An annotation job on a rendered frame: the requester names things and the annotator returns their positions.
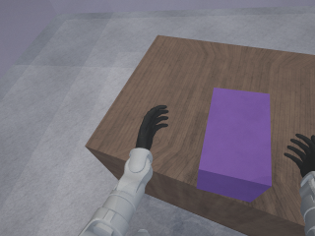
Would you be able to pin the carton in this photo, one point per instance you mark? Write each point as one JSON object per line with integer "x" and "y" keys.
{"x": 236, "y": 158}

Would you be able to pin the robot right forearm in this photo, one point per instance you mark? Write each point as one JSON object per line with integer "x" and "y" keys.
{"x": 307, "y": 206}

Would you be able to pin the robot left hand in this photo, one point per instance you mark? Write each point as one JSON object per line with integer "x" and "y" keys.
{"x": 150, "y": 126}

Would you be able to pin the pedestal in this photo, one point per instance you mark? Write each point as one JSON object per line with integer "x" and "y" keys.
{"x": 182, "y": 73}

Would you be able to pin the robot left shin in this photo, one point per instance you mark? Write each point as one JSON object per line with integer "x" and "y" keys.
{"x": 143, "y": 230}

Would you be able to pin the robot right hand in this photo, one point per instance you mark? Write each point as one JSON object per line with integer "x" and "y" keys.
{"x": 308, "y": 158}

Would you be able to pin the robot left forearm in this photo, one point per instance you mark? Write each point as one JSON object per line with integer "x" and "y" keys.
{"x": 112, "y": 219}

